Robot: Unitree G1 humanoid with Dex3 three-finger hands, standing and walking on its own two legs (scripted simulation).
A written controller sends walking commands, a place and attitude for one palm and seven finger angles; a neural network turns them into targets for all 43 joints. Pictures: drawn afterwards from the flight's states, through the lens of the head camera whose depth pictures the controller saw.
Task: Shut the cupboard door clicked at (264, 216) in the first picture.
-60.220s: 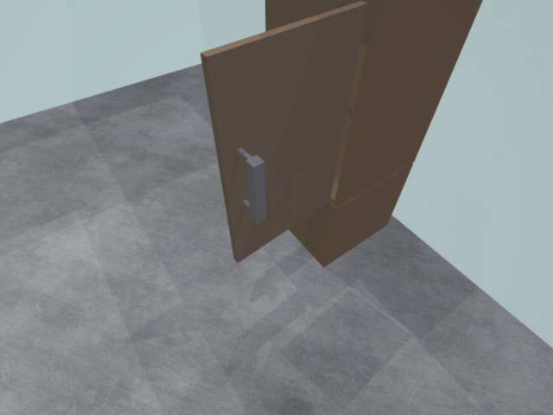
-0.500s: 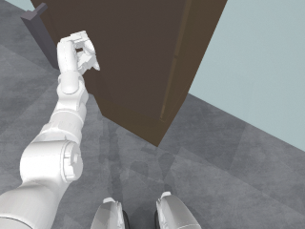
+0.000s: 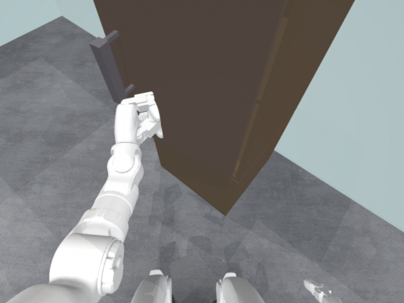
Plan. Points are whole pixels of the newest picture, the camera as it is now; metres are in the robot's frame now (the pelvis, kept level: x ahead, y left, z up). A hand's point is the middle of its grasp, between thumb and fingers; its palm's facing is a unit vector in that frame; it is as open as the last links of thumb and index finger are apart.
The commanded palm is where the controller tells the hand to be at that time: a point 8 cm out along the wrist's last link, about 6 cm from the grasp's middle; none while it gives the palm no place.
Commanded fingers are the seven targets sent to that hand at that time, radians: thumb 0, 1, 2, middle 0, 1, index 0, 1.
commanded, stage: draw the hand back to the body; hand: left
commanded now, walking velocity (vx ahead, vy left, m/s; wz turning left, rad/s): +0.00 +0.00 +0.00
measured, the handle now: (117, 69) +0.63 +0.18 +0.05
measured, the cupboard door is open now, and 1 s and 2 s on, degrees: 8 8 8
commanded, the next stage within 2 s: step back with the hand held close in 1.60 s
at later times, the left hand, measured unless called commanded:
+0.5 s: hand (101, 147) +0.36 +0.15 +0.13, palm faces -0.02 -1.00 -0.03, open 3.1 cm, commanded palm +0.32 +0.20 +0.14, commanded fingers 0.00 0.90 0.90 -1.16 -1.35 -1.16 -1.35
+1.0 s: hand out of the picture +0.26 +0.25 +0.20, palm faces +0.29 -0.91 -0.30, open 4.4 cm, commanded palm +0.21 +0.30 +0.23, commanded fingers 0.00 0.90 0.90 -0.47 -0.60 -0.47 -0.60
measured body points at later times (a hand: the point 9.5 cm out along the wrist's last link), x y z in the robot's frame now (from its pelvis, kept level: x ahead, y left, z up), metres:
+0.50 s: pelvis +0.01 +0.01 +0.05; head +0.04 +0.00 +0.50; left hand +0.35 +0.20 +0.14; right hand +0.11 -0.25 -0.06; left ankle +0.03 +0.12 -0.65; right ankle -0.01 -0.08 -0.65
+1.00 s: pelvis +0.03 +0.04 +0.09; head +0.01 +0.02 +0.54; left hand +0.24 +0.30 +0.22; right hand +0.23 -0.16 +0.01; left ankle +0.03 +0.12 -0.65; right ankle -0.01 -0.08 -0.65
